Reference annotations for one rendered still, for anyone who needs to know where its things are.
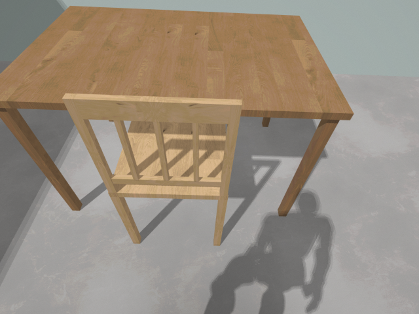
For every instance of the chair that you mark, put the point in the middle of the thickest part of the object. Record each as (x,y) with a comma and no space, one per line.
(176,147)

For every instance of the table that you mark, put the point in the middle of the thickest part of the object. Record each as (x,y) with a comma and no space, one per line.
(268,61)

